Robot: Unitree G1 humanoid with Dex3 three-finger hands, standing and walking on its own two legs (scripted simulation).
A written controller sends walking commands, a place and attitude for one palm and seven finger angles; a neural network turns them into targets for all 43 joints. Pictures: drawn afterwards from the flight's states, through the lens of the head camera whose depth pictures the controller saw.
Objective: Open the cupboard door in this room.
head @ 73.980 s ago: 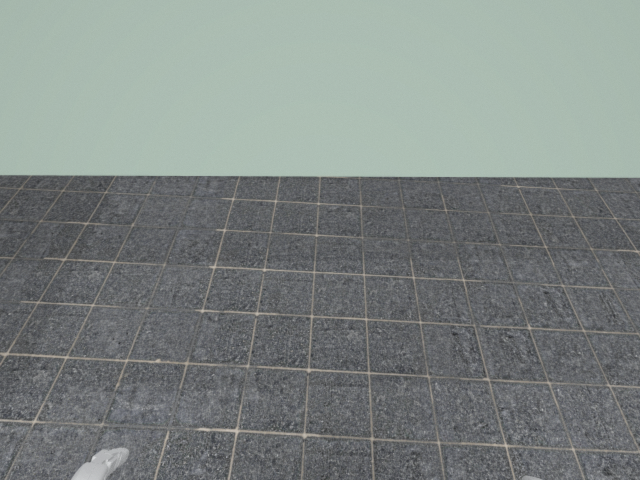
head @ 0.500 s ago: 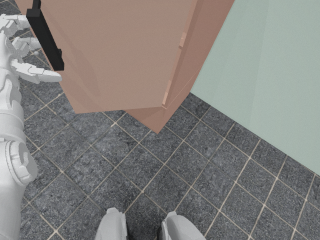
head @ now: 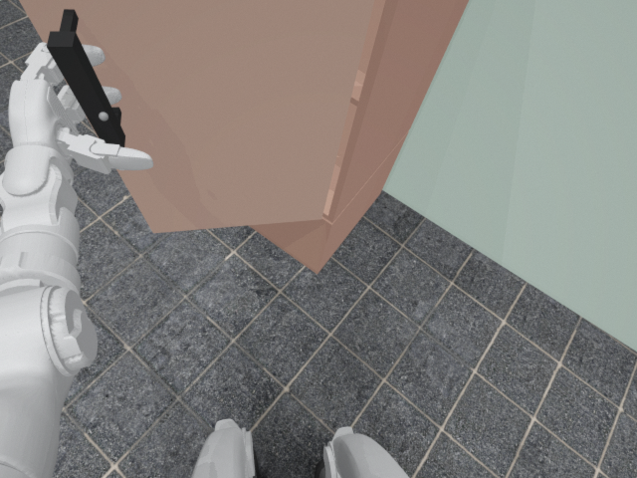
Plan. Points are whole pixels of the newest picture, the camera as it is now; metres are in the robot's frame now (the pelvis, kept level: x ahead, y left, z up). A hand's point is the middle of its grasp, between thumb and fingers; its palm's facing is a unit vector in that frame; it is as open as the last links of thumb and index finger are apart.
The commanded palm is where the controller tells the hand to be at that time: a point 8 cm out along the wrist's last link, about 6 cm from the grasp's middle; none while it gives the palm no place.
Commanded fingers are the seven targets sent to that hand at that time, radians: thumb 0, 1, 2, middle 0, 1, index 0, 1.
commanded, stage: slide the fingers in behind the handle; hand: left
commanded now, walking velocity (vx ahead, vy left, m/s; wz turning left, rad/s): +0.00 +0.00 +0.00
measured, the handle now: (94, 85) +0.58 +0.22 +0.09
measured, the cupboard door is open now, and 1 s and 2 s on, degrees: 44 44 61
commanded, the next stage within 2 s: close the thumb around the handle in 0.56 s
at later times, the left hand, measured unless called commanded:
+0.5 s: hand (106, 113) +0.53 +0.20 +0.09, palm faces +0.09 -1.00 -0.01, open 14.0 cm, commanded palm +0.51 +0.23 +0.09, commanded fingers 0.00 -0.50 0.30 -0.30 -1.20 -0.30 -1.20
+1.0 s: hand (112, 118) +0.53 +0.19 +0.09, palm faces +0.08 -1.00 -0.01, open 10.7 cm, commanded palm +0.51 +0.23 +0.09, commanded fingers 0.00 0.51 0.73 -0.37 -1.31 -0.37 -1.31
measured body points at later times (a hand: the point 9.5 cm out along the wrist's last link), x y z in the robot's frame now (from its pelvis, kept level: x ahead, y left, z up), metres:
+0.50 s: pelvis +0.00 +0.00 +0.00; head +0.13 +0.02 +0.43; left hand +0.52 +0.25 +0.10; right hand -0.03 -0.27 -0.10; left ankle +0.04 +0.10 -0.66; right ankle -0.03 -0.11 -0.66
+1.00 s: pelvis -0.01 +0.01 +0.00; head +0.12 +0.03 +0.43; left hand +0.52 +0.25 +0.09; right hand -0.03 -0.26 -0.11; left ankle +0.04 +0.10 -0.66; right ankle -0.03 -0.11 -0.66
